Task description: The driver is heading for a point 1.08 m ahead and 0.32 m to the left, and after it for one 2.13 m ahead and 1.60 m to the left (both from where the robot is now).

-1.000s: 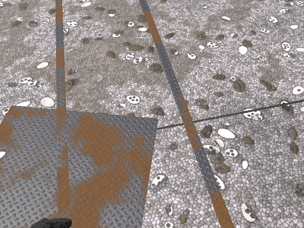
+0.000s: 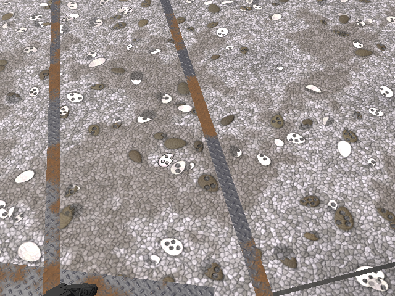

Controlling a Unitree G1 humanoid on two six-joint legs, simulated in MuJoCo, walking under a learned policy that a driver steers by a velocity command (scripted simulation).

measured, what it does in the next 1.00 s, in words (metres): walks ahead, turning left: left foot, then right foot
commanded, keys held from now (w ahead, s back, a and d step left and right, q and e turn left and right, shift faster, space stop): w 0.08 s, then w+q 0.08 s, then q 0.72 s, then no key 0.12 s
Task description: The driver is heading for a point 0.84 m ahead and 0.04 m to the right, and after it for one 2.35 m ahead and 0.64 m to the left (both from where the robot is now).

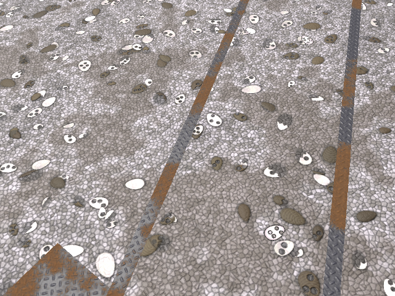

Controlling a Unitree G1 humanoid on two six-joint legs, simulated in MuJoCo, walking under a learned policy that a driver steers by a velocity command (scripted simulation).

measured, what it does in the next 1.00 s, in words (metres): walks ahead: left foot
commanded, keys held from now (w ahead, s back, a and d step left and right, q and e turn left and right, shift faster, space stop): no key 0.44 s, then w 0.56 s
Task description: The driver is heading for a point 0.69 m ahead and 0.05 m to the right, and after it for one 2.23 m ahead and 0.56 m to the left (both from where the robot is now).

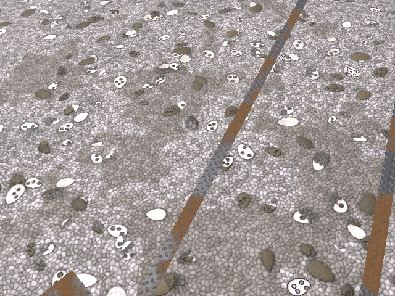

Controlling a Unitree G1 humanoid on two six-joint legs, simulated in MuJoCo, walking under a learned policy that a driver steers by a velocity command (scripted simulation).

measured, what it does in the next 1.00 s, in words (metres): walks ahead: left foot, then right foot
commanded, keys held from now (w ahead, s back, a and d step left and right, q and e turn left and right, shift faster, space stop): w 0.20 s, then no key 0.62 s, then w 0.18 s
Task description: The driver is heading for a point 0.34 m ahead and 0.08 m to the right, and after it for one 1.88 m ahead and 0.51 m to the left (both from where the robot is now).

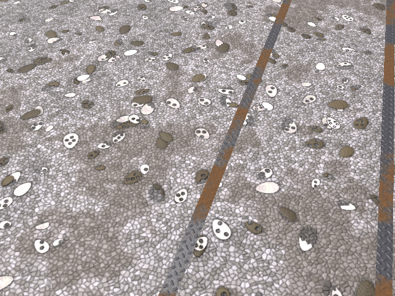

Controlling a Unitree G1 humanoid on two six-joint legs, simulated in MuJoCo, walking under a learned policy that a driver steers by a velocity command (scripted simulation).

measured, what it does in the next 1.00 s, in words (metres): walks ahead: right foot, then left foot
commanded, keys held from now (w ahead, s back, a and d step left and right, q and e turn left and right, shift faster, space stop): w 0.20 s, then w+e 0.14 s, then q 0.66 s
